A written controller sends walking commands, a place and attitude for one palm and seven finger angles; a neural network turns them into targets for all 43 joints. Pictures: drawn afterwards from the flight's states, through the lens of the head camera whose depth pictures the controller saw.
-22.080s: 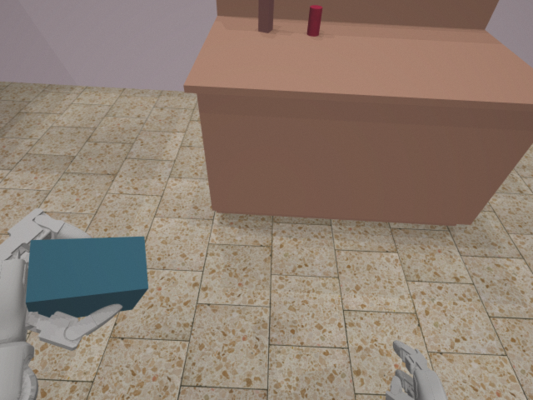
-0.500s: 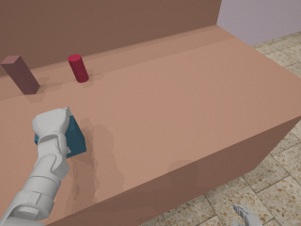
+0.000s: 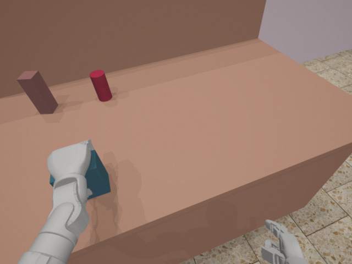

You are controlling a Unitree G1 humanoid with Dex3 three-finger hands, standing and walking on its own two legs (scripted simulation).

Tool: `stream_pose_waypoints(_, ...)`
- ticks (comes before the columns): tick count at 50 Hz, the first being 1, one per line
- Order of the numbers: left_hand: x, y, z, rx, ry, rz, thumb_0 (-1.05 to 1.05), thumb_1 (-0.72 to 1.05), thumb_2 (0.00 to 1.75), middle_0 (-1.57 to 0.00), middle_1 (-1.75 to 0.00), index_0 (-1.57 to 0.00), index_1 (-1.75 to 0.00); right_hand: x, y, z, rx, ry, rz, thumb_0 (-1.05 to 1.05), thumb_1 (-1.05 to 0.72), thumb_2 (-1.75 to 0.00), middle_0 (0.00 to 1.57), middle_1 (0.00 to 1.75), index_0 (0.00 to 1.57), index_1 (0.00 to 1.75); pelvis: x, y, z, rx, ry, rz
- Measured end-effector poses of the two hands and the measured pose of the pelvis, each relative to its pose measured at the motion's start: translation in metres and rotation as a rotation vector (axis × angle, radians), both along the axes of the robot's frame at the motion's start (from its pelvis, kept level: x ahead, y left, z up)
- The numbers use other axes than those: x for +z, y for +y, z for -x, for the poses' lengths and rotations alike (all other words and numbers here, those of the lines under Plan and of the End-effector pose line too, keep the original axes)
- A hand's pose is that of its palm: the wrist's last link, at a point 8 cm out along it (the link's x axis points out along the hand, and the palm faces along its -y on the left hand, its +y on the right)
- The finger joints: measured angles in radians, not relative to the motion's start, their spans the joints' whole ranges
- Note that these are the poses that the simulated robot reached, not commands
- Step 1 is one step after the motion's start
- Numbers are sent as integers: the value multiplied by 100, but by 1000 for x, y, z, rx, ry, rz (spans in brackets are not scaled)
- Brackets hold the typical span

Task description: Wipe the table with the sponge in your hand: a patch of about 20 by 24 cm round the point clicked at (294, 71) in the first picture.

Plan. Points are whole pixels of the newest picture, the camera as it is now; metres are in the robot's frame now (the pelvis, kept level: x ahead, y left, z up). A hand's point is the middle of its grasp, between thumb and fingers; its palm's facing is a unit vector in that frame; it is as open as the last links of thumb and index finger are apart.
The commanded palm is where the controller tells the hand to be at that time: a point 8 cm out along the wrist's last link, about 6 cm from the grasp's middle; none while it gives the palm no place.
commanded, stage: wipe back along the middle lane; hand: left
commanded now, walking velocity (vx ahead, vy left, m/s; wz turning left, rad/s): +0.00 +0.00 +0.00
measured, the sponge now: (85, 181) +0.30 +0.28 +0.01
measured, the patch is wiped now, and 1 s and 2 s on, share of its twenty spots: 0.50 0.85 0.85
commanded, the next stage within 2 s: slide across to the third lane in 0.76 s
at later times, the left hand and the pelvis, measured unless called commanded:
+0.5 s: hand (82, 193) +0.25 +0.25 +0.05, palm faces +0.04 -0.08 -1.00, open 10.4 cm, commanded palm +0.20 +0.23 +0.08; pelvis -0.01 -0.01 +0.00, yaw -1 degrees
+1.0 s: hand (87, 207) +0.22 +0.22 +0.05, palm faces +0.02 -0.09 -1.00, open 10.4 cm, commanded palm +0.19 +0.20 +0.09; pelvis -0.02 -0.02 +0.00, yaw -1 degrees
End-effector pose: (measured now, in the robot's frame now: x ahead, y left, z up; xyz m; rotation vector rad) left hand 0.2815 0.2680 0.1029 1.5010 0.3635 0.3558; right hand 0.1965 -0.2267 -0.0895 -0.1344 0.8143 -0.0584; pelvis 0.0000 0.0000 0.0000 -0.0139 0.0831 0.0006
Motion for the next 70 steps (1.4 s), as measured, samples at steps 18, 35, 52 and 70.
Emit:
stream_pose_waypoints(18, 0, -19, 39, -9, -23, 25, 0, -49, 103, -68, -134, -69, -134, 13, 11, -16, 40, -90, -42, 1, -90, -90, 20, 30, 20, 30, -1, -3, 6, -12, -36, -6)
stream_pose_waypoints(35, -1, -36, 71, -14, -27, 40, 0, -49, 103, -67, -134, -68, -134, 20, 7, -15, 50, -133, -54, 1, -90, -90, 20, 30, 20, 30, -1, -11, 17, -21, -67, -11)
stream_pose_waypoints(52, -2, -48, 82, -10, -15, 48, 0, -49, 103, -67, -135, -68, -134, 20, 3, -12, 56, -150, -53, 1, -90, -90, 20, 30, 20, 30, -2, -17, 24, -20, -84, -15)
stream_pose_waypoints(70, 2, -81, 62, -78, -25, 41, -2, -50, 103, -68, -134, -69, -133, 22, 15, -16, 96, -172, -86, 1, -90, -90, 20, 30, 20, 30, -2, -21, 31, -3, -89, -21)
